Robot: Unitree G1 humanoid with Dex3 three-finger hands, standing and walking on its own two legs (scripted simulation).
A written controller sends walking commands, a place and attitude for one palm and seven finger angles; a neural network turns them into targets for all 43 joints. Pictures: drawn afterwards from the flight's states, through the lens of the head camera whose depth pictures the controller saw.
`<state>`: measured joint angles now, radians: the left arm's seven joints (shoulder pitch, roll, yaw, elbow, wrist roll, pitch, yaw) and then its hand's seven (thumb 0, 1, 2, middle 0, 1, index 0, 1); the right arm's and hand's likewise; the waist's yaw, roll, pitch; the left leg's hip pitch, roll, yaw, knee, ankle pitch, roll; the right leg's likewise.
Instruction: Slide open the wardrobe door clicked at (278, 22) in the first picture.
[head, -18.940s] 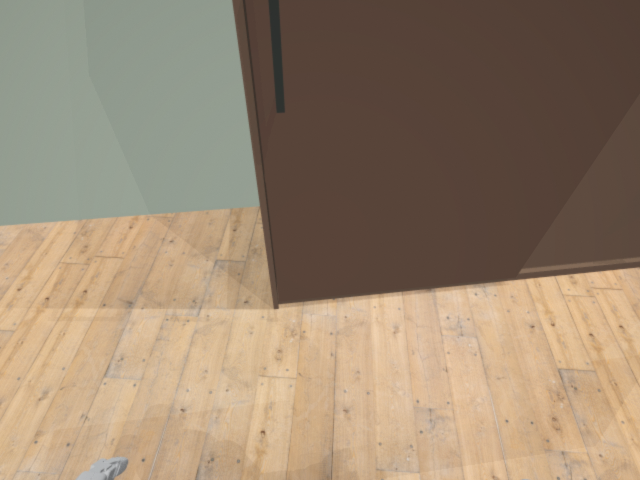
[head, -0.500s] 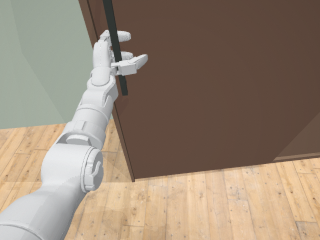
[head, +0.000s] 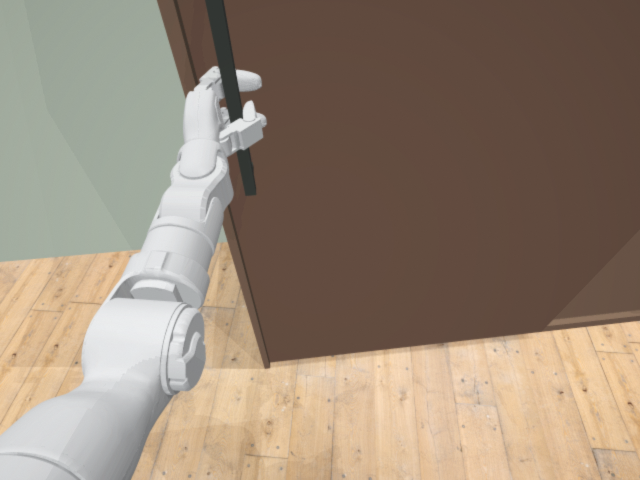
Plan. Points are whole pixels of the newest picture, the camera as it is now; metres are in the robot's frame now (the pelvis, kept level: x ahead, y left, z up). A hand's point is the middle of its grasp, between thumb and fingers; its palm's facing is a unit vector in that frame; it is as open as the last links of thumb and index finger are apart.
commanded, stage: grip the handle and tug to test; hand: left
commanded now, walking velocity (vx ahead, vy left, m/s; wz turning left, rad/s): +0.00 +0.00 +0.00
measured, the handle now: (232, 85) +0.54 +0.11 +0.22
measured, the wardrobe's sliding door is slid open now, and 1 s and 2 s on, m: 0.00 0.00 0.01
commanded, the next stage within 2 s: tug the door sideways, standing still in 0.46 s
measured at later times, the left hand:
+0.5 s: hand (254, 129) +0.48 +0.08 +0.20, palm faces +0.08 -1.00 +0.02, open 5.6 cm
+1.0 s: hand (257, 127) +0.48 +0.08 +0.20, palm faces +0.14 -0.99 -0.03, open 5.5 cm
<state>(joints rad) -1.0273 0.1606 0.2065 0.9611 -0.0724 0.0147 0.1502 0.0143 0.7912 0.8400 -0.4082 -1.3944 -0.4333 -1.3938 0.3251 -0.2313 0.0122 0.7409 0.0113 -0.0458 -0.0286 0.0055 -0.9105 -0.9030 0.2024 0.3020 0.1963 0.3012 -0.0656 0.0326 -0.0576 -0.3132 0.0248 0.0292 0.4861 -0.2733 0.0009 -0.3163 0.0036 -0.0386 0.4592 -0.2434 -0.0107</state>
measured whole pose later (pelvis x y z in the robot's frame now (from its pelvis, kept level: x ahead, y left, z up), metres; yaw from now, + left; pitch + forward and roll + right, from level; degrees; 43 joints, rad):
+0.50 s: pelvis +0.02 +0.01 +0.00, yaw -2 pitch +5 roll -1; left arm -0.80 0.11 0.17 0.60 -0.09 0.15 0.17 0.02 0.80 0.80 -0.31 -1.39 -0.33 -1.34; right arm 0.31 -0.22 0.00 0.71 0.02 -0.02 -0.02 0.01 -0.91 -0.90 0.20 0.30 0.20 0.30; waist -0.04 0.05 -0.07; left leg -0.22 0.03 0.06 0.43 -0.28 0.01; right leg -0.24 0.01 0.00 0.40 -0.24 0.00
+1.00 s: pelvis +0.01 +0.00 +0.00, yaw +3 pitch +5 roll +0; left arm -0.99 0.06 0.07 0.78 -0.09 0.17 0.26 0.02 0.80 0.83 -0.35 -1.35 -0.33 -1.39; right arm 0.27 -0.20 0.01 0.74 0.01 -0.02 -0.02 0.00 -0.91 -0.90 0.20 0.30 0.20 0.30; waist -0.01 0.04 -0.05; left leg -0.29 0.00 -0.01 0.49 -0.29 0.00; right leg -0.27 -0.02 -0.08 0.46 -0.28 0.00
